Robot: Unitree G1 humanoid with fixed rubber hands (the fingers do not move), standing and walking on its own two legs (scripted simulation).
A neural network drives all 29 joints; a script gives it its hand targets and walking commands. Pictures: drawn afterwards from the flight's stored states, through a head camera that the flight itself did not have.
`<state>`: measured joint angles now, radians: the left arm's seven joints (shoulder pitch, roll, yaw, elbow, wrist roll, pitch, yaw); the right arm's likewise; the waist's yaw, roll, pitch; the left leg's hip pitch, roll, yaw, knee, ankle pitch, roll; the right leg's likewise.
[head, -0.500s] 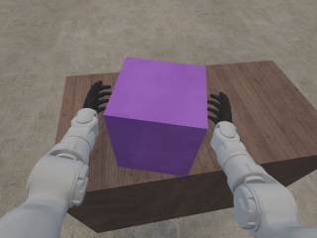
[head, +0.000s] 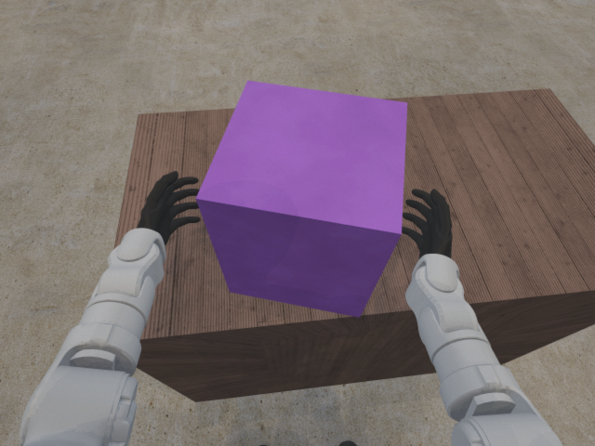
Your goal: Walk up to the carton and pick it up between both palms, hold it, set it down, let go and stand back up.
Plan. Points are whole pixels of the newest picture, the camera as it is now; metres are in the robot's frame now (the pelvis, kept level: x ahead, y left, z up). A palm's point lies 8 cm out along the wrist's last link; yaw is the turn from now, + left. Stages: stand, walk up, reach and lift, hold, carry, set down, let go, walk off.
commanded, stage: set down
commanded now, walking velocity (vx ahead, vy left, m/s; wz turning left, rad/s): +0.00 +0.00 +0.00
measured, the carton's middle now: (308, 208) +0.43 -0.03 +0.03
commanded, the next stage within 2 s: none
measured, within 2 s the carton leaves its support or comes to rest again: neither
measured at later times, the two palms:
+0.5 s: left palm (129, 269) +0.36 +0.21 +0.04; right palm (460, 283) +0.30 -0.21 +0.05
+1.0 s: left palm (93, 339) +0.27 +0.23 +0.04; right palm (456, 340) +0.23 -0.18 +0.04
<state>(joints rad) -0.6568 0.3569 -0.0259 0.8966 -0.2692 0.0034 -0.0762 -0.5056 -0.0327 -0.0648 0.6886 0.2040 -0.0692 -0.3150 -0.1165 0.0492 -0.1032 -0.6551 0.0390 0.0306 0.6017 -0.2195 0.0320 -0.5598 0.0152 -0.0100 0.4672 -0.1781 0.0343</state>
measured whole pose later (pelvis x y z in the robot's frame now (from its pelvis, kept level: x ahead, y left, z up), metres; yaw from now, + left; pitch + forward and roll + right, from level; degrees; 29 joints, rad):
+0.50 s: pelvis +0.00 -0.01 +0.01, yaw +0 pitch +8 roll -2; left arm -0.33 0.46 -0.05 0.47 -0.35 0.16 -0.12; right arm -0.16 -0.05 -0.01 0.23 0.23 0.10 -0.33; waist -0.08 -0.01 -0.02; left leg -0.47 0.04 0.05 0.56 -0.22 0.02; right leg -0.41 0.01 0.01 0.47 -0.20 0.02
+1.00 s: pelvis +0.00 -0.02 +0.01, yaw +0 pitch -3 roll -1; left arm -0.02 0.46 0.00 0.23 -0.33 0.17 -0.17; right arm 0.17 -0.02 0.11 0.01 0.21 0.15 -0.38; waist -0.01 -0.03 0.08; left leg -0.22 0.03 0.05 0.49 -0.22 0.01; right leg -0.17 0.01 0.01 0.43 -0.21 0.02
